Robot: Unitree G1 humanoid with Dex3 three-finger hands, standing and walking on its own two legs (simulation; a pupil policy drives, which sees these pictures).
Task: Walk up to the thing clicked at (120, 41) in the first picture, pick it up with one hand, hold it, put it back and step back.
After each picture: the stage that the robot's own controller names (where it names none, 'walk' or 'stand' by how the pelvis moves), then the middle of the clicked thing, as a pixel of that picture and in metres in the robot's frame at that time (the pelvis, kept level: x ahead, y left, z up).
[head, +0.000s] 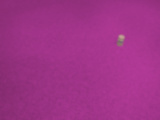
stand; (120, 40) +1.47 -0.43 -0.72
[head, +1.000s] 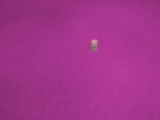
walk; (94, 45) +1.40 +0.00 -0.69
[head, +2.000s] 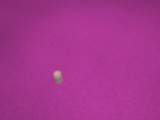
walk; (58, 77) +0.90 +0.30 -0.72
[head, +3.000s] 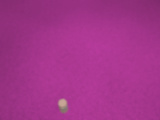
walk; (63, 106) +0.60 +0.21 -0.70
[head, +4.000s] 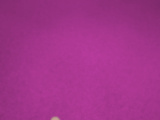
stand; out of the picture +0.44 +0.19 -0.70
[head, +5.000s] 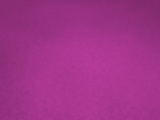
stand; out of the picture +0.43 +0.18 -0.72
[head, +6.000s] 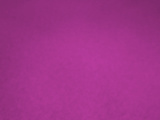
stand; out of the picture +0.40 +0.20 -0.71
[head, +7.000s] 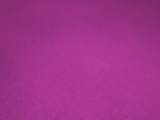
stand; out of the picture +0.40 +0.18 -0.72
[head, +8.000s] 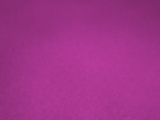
stand; out of the picture +0.40 +0.20 -0.73
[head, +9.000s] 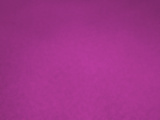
stand; out of the picture +0.39 +0.21 -0.73
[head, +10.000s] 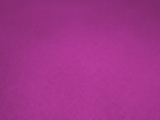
stand; out of the picture +0.38 +0.21 -0.73
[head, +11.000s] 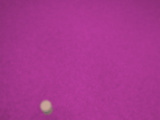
go down; (46, 107) +0.41 +0.21 -0.62
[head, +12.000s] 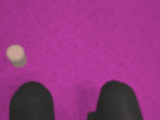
go down; (17, 56) +0.46 +0.26 -0.30
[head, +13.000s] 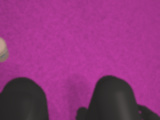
close in; out of the picture +0.45 +0.28 -0.27
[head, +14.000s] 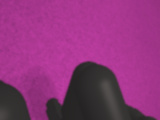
close; out of the picture +0.43 +0.31 -0.22
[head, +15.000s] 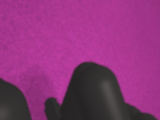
lift; out of the picture +0.41 +0.30 -0.22
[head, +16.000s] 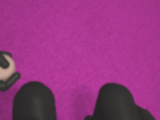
lift; (3, 72) +0.34 +0.27 -0.09
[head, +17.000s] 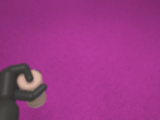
hold; (33, 89) +0.33 +0.17 +0.04
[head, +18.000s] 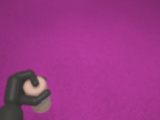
hold; (38, 95) +0.32 +0.17 +0.00
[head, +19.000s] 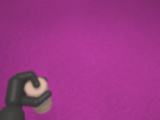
hold; (39, 96) +0.32 +0.17 +0.00
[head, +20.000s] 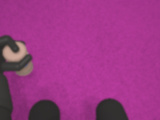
crouch; (19, 59) +0.42 +0.21 -0.08
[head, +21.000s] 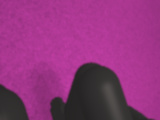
lower; out of the picture +0.41 +0.31 -0.22
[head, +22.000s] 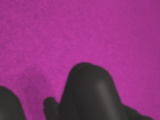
lower; out of the picture +0.41 +0.32 -0.23
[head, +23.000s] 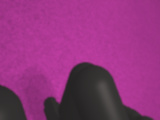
lower; out of the picture +0.41 +0.32 -0.22
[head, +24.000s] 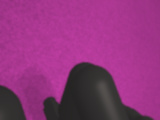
lower; out of the picture +0.41 +0.32 -0.22
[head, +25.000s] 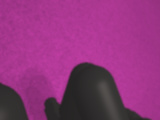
loosen; out of the picture +0.41 +0.32 -0.22
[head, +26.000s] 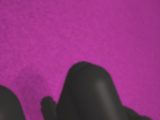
withdraw; out of the picture +0.40 +0.30 -0.23
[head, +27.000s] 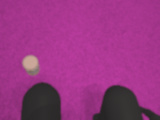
walk; (31, 66) +0.43 +0.24 -0.34
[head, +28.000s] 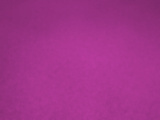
stand; out of the picture +0.36 +0.18 -0.66
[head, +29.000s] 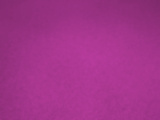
stand; out of the picture +0.38 +0.20 -0.67
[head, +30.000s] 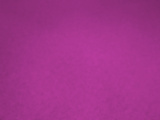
stand; out of the picture +0.37 +0.19 -0.68
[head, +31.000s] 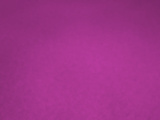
walk; out of the picture +0.38 +0.19 -0.72
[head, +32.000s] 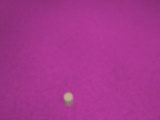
walk; (68, 99) +0.54 +0.12 -0.70
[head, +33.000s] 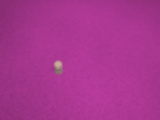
walk; (58, 67) +0.87 +0.20 -0.71
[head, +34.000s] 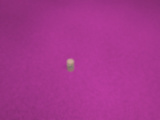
stand; (70, 65) +1.02 +0.15 -0.70
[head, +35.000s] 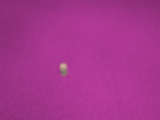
stand; (63, 69) +1.01 +0.20 -0.73
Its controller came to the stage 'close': yes
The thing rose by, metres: 0.70
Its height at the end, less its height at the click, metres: +0.00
